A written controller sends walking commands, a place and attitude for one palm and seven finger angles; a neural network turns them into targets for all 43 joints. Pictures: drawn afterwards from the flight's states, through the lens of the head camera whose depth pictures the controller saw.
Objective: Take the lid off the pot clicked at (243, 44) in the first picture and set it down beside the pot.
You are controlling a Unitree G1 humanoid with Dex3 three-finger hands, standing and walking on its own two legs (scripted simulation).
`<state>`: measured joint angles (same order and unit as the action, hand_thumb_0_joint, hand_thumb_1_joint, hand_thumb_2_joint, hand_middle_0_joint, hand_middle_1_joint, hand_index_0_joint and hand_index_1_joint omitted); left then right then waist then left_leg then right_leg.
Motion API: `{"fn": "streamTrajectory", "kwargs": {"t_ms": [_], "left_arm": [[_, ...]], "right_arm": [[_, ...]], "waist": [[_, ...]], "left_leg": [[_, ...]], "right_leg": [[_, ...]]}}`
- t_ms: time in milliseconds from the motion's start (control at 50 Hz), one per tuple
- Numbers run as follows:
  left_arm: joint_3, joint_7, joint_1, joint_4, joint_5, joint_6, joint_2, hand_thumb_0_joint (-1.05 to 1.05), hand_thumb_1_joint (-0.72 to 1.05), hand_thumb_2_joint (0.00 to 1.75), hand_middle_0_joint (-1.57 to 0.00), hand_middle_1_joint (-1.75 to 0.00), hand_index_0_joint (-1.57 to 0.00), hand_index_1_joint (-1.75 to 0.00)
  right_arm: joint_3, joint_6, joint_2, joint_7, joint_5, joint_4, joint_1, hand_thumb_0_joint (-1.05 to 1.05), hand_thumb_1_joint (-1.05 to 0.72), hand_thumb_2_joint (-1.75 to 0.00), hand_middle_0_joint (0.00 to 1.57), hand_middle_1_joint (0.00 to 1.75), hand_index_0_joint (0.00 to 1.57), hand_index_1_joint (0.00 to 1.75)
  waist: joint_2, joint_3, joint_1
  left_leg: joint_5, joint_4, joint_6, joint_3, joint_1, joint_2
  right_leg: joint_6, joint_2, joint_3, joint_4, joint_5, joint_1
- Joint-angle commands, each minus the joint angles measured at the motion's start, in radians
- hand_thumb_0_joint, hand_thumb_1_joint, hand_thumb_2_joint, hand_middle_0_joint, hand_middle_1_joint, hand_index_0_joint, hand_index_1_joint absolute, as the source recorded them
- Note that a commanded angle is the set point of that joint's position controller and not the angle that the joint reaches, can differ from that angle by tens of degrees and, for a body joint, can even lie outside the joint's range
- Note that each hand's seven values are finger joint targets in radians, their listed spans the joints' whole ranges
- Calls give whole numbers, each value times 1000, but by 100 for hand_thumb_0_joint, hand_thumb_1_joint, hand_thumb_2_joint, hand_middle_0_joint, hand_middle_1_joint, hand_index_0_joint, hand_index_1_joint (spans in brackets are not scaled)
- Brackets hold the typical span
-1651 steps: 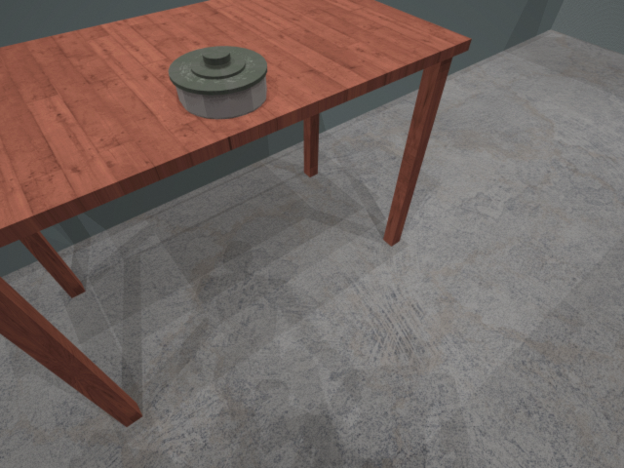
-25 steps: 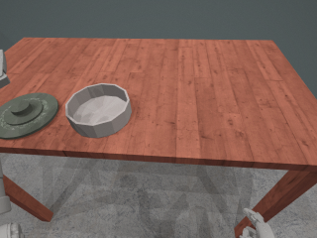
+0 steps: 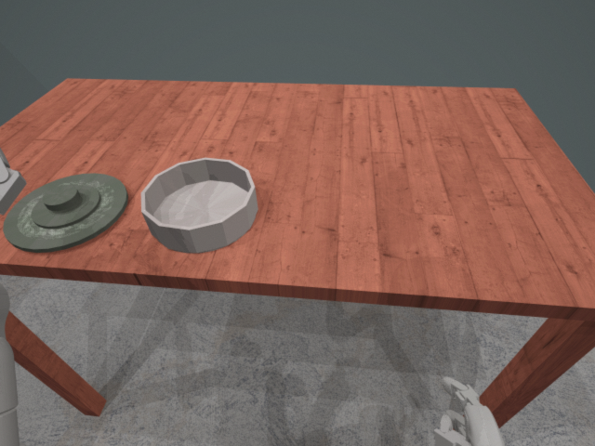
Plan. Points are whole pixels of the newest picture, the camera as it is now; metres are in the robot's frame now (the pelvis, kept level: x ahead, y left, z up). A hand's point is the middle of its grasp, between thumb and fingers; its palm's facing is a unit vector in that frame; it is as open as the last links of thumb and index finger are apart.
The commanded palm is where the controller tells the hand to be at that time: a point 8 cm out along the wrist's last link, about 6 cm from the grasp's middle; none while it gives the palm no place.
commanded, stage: draw the hand back to the body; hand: left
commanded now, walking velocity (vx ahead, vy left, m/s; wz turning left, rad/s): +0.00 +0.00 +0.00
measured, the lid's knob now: (61, 197) +0.43 +0.45 +0.10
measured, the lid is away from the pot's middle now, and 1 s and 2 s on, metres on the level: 0.23 0.23 0.23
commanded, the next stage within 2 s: step back with the hand held close in 0.56 s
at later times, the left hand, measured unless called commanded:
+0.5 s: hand out of the picture +0.16 +0.26 +0.28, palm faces +0.51 -0.82 -0.28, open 7.4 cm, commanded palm +0.12 +0.30 +0.28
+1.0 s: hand out of the picture +0.17 +0.26 +0.26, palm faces +0.41 -0.78 -0.46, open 7.4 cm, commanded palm +0.10 +0.32 +0.28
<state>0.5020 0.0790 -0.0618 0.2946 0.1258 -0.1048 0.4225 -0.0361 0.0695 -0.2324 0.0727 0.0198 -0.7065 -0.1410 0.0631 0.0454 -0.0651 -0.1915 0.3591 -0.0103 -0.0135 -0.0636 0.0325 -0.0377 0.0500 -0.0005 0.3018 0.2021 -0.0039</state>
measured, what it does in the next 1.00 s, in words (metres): shifts its weight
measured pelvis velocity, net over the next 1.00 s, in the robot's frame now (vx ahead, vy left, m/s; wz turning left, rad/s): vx -0.04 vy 0.05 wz -0.02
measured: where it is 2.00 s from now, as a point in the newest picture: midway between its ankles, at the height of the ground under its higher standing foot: outside the picture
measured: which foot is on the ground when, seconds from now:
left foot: down 0.00-1.00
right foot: down 0.00-1.00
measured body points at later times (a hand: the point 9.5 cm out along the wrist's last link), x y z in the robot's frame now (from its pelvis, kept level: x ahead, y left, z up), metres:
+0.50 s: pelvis -0.01 +0.02 +0.00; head -0.05 +0.01 +0.45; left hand +0.13 +0.30 +0.30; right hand +0.19 -0.18 -0.08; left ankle +0.01 +0.13 -0.75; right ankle -0.02 -0.10 -0.75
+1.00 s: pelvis -0.04 +0.05 -0.01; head -0.01 +0.06 +0.44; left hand +0.14 +0.30 +0.28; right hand +0.14 -0.20 -0.08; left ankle +0.01 +0.13 -0.75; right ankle -0.02 -0.10 -0.75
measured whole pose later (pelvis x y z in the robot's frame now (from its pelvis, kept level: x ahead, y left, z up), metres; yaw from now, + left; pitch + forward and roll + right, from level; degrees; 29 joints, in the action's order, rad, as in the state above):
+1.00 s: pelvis -0.04 +0.05 -0.01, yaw -1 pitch -1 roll -2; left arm 0.54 0.09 0.37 0.78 0.08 -0.20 0.50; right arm 0.01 0.00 -0.23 0.05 0.03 -0.57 -0.16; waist 0.00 0.05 0.00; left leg -0.19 0.48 0.05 -0.05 -0.28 0.00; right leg 0.03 0.01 0.03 0.40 0.18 0.21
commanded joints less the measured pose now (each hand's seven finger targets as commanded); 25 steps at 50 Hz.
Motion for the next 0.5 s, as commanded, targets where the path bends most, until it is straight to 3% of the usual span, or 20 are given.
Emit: {"fn": "streamTrajectory", "kwargs": {"t_ms": [0, 100, 160, 180, 220, 300, 380, 480], "left_arm": [[107, 14, -188, 231, 12, -67, 277, 0, 90, 90, -20, -30, -20, -30], [57, 1, -85, 308, 15, -70, 211, 0, 90, 90, -20, -30, -20, -30], [72, 1, -35, 401, 13, -81, 220, 0, 90, 90, -20, -30, -20, -30], [67, 2, -39, 418, 10, -82, 217, 0, 90, 90, -20, -30, -20, -30], [89, 7, 18, 421, 12, -80, 222, 0, 90, 90, -20, -30, -20, -30], [52, -1, 81, 436, 13, -77, 171, 0, 90, 90, -20, -30, -20, -30], [31, -7, 164, 524, 9, -80, 153, 0, 90, 90, -20, -30, -20, -30], [63, 12, 84, 516, 5, -81, 185, 0, 90, 90, -20, -30, -20, -30]], "right_arm": [[39, 61, -101, 9, -8, 158, 167, 0, -90, -90, 20, 30, 20, 30], [38, 69, -92, 5, -13, 165, 174, 0, -90, -90, 20, 30, 20, 30], [40, 74, -90, 1, -17, 168, 179, 0, -90, -90, 20, 30, 20, 30], [40, 75, -91, 1, -20, 168, 180, 0, -90, -90, 20, 30, 20, 30], [39, 77, -86, 1, -24, 165, 171, 0, -90, -90, 20, 30, 20, 30], [37, 75, -78, 0, -23, 170, 172, 0, -90, -90, 20, 30, 20, 30], [37, 80, -76, -6, -26, 184, 176, 0, -90, -90, 20, 30, 20, 30], [33, 84, -71, 5, -26, 169, 173, 0, -90, -90, 20, 30, 20, 30]], "waist": [[-8, -140, -2], [22, -127, -3], [22, -145, -6], [50, -146, -7], [21, -132, -13], [15, -73, -6], [34, -88, -12], [25, -66, -4]], "left_leg": [[165, -28, 59, -18, 82, -15], [155, -33, 57, -11, 89, -12], [174, -24, 58, -8, 98, -11], [165, -26, 53, -5, 92, -12], [163, -31, 51, 3, 79, -9], [108, -44, 47, 7, 62, -4], [102, -44, 44, 16, 65, -3], [42, -49, 40, 28, 53, -1]], "right_leg": [[17, -37, -1, -64, -179, 60], [13, -38, -2, -67, -159, 69], [12, -37, 1, -62, -182, 58], [10, -38, 0, -60, -166, 60], [8, -36, -5, -58, -162, 58], [7, -36, -7, -75, -95, 91], [4, -36, -6, -70, -85, 87], [0, -34, -2, -84, -24, 109]]}}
